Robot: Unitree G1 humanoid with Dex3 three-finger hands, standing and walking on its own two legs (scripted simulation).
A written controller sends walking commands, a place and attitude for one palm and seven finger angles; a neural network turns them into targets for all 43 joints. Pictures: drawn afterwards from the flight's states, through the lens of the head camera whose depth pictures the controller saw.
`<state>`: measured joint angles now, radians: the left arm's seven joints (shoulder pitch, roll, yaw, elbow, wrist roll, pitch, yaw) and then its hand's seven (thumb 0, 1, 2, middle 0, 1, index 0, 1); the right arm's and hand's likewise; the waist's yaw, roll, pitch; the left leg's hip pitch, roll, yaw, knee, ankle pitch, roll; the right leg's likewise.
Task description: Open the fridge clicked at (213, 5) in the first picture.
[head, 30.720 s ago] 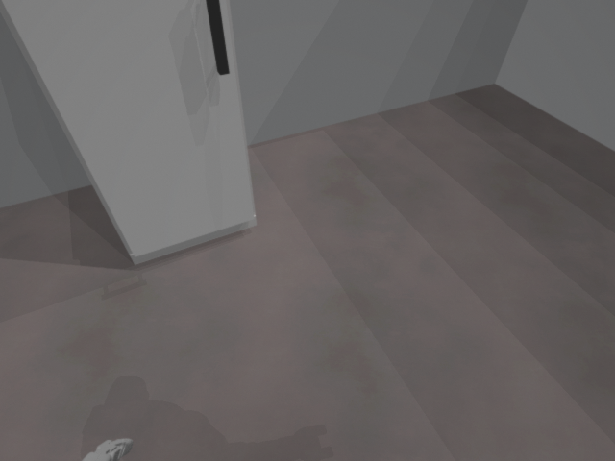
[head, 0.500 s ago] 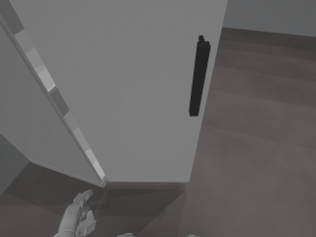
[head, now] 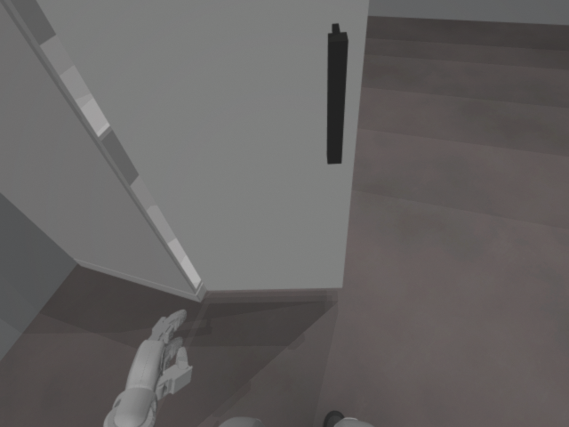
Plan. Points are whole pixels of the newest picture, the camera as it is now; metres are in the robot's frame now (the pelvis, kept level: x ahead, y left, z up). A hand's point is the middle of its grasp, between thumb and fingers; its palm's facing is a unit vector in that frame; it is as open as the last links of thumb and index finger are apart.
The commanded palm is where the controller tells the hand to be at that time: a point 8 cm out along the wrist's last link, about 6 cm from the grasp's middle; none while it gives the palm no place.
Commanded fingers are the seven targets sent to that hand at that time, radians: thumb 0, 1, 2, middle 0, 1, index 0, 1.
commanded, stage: stop stepping back and stand still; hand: right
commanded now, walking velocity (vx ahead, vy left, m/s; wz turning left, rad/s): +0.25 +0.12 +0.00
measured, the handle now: (334, 100) +0.61 -0.07 +0.12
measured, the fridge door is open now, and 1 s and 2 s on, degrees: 72 72 72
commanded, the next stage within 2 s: let the arm hang, fingers relaxed in 1.48 s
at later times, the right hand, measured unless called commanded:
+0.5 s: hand out of the picture +0.11 -0.28 +0.17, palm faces +0.47 +0.82 -0.34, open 7.5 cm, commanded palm +0.02 -0.31 +0.18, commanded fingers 0.00 -0.90 -0.90 0.20 0.30 0.20 0.30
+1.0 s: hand out of the picture +0.10 -0.28 +0.16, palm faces +0.45 +0.80 -0.38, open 7.5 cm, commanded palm +0.03 -0.32 +0.18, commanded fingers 0.00 -0.90 -0.90 0.20 0.30 0.20 0.30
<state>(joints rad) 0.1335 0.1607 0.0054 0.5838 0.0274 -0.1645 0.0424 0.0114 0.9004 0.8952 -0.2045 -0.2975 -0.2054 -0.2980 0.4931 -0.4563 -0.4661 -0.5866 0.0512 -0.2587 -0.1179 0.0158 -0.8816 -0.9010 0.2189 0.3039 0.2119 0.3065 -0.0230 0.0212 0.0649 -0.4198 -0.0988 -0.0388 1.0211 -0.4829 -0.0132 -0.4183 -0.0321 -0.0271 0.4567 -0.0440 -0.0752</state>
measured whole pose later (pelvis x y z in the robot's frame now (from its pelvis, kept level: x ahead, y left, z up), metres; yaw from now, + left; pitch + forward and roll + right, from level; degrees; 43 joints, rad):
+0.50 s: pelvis -0.12 -0.01 -0.01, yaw +0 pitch -2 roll -1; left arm 0.29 0.19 0.00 0.67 0.01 -0.15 0.07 0.01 0.90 0.90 -0.20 -0.30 -0.20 -0.30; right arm 0.40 -0.39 -0.44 -0.42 0.04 -0.17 -0.16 0.02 -0.89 -0.90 0.21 0.30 0.20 0.31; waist 0.04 0.07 -0.01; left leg -0.39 -0.01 0.01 0.95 -0.49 0.02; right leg -0.27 -0.03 -0.05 0.59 -0.29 0.00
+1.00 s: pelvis -0.10 -0.02 -0.01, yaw +0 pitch -2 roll -1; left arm 0.23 0.22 0.02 0.63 0.02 -0.16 0.07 0.01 0.90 0.90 -0.20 -0.30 -0.20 -0.30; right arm 0.47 -0.37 -0.38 -0.45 0.01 -0.22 -0.14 0.02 -0.88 -0.90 0.21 0.30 0.21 0.31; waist -0.01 0.06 0.01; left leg -0.29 0.02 0.03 0.61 -0.28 0.00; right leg -0.26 -0.02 -0.08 0.57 -0.27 -0.01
